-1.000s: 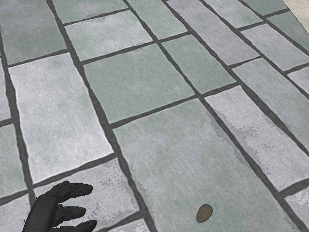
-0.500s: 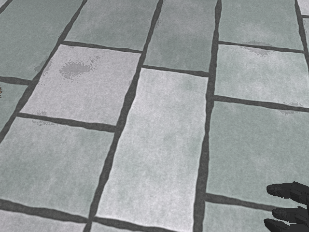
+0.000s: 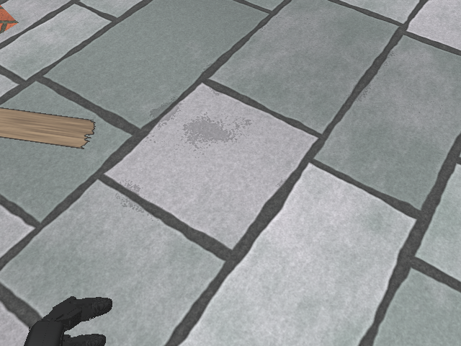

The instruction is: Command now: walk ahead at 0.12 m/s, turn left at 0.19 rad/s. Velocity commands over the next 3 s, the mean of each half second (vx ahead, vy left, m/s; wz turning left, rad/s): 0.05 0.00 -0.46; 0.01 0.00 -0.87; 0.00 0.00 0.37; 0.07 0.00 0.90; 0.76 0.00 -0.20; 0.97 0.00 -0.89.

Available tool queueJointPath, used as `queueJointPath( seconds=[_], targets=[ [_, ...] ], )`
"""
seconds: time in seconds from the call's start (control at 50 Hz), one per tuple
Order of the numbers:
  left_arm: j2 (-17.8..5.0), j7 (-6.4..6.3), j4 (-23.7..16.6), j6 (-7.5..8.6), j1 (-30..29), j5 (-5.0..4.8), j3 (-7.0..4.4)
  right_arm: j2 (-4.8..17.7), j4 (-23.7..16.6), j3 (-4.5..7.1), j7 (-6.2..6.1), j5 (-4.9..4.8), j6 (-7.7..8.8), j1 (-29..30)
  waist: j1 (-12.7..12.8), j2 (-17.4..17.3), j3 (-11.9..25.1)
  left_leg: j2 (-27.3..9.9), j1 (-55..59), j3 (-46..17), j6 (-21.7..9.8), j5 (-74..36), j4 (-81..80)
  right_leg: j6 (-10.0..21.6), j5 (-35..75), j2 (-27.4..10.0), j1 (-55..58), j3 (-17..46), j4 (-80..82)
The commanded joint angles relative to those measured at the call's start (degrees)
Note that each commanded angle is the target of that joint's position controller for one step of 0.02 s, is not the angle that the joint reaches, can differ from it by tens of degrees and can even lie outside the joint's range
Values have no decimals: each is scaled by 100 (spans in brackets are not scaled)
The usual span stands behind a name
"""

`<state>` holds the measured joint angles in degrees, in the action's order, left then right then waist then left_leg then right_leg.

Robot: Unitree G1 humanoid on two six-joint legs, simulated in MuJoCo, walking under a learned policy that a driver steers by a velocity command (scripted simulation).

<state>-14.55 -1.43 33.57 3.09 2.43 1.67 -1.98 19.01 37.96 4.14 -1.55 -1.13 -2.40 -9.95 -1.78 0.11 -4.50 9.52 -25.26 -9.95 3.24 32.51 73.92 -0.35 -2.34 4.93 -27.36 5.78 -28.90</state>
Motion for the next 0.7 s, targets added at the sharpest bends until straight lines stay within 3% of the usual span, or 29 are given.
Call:
queueJointPath(
  seconds=[0.02,0.04,0.08,0.14,0.18,0.2,0.22,0.24,0.26,0.28,0.3,0.32,0.36,0.44,0.48,0.52,0.58,0.6,0.62,0.64,0.66,0.68,0.7],
  targets=[
    [-537,77,-342,-125,-9,-88,-73,299,-275,20,-28,154,-98,-430,-103,129,996,-626,-422,342,193,-382,-400,1021,-544,-1344,1280,2090,1086],
    [-669,118,-318,-177,-43,-128,-156,131,-283,-33,-13,206,-52,-364,-136,245,779,-600,85,723,146,-346,-1340,820,-506,-930,767,1654,1229],
    [-1051,126,-227,-297,288,-184,-375,-18,-344,-77,-30,174,62,-93,68,705,820,-451,445,872,60,-201,-2508,988,-80,-815,976,1763,1354],
    [-1081,114,-207,-341,547,-249,-459,177,-210,-25,8,86,74,-124,88,978,1073,-426,856,495,-183,-923,-3562,1132,-1160,-1084,1271,2414,1471],
    [-1108,60,-209,-394,536,-365,-503,251,-132,30,47,89,79,-220,-69,925,987,-420,1578,531,-447,-1577,-4549,905,-2209,-968,742,2512,1603],
    [-1085,27,-167,-411,642,-404,-512,365,-114,81,48,124,84,-282,-135,863,970,-588,2203,501,-604,-1778,-4930,649,-2703,-759,223,2393,1533],
    [-971,9,-273,-403,592,-413,-499,773,-48,190,36,308,94,-573,-240,254,1058,-1389,2879,-181,-1010,-1315,-5094,230,-3066,-377,-717,1816,939],
    [-805,34,-443,-339,483,-483,-471,1014,-26,273,49,462,127,-517,-213,-1337,940,-2726,2622,-1568,-1719,-1246,-5794,47,-2966,280,-1380,558,-837],
    [-1166,30,-299,-304,765,-401,-607,736,-215,192,-9,539,187,123,-6,-1201,818,-3263,2049,-1711,-1941,-1944,-5857,-203,-2812,-55,-1400,323,-2311],
    [-1327,18,-75,-358,1112,-372,-690,371,-373,75,-87,464,232,636,271,-817,746,-2957,1605,-1135,-1725,-2274,-5812,-302,-2529,-175,-1097,217,-3044],
    [-1219,-33,95,-454,1435,-334,-687,146,-465,4,-129,338,270,1001,430,-699,680,-2605,1479,-619,-1470,-2517,-5742,-378,-2243,-200,-1039,96,-3566],
    [-1054,-51,173,-529,1632,-293,-637,60,-476,-38,-137,251,287,1136,450,-695,561,-2476,1391,-261,-1415,-2873,-5717,-471,-2038,-268,-1112,9,-4141],
    [-893,-37,77,-596,1566,-295,-564,68,-456,-59,-163,245,271,1053,404,-639,428,-2279,1328,389,-1465,-3421,-5710,-637,-1697,-502,-1206,-303,-4587],
    [-573,149,-393,-558,746,-314,-330,368,-249,75,-175,225,148,371,-103,-654,542,-2373,2289,796,-1575,-3909,-5434,-781,-1403,-916,-1311,-581,-2938],
    [-533,264,-537,-539,654,-304,-264,644,-217,192,-122,204,114,283,-148,-764,659,-2576,2234,960,-1582,-4219,-5323,-657,-1635,-964,-793,-778,-2266],
    [-717,310,-551,-556,750,-324,-316,804,-177,277,-47,137,130,262,-91,-862,720,-2719,2121,1103,-1508,-4510,-5169,-492,-1707,-842,-297,-1038,-1765],
    [-842,310,-512,-665,1020,-321,-418,751,-127,322,60,-87,246,369,199,-867,761,-2803,1992,1414,-1116,-4496,-4517,-114,-1274,-663,513,-1175,-591],
    [-972,248,-398,-676,1334,-292,-508,596,-24,305,99,-111,298,217,364,-573,882,-2597,1640,1748,-791,-4283,-3846,106,-611,-494,1279,-1103,30],
    [-1550,135,-305,-657,1880,-282,-718,420,-16,274,130,7,362,-1,549,457,1142,-2097,400,2111,-273,-3102,-2408,532,1572,-934,2727,-80,382],
    [-2387,74,-494,-582,1787,-161,-847,6,-495,99,139,313,421,261,333,2303,1420,-1069,-1738,1873,273,633,-685,1909,3368,-2555,3679,2646,370],
    [-1910,162,-554,-436,1844,-47,-741,334,-496,173,108,276,429,822,864,1320,2016,-1012,-1880,653,211,786,64,2319,2854,-2729,3545,2746,611],
    [-1752,170,-483,-351,1611,-64,-660,421,-531,191,74,119,411,989,712,959,1631,-1079,-1914,503,56,293,108,2031,2193,-2436,3179,2194,685],
    [-1589,117,-468,-339,1242,-209,-638,395,-439,201,9,120,398,867,464,551,1278,-1180,-1911,454,-19,-258,-258,1643,1468,-2021,2803,1783,705]
  ],
)
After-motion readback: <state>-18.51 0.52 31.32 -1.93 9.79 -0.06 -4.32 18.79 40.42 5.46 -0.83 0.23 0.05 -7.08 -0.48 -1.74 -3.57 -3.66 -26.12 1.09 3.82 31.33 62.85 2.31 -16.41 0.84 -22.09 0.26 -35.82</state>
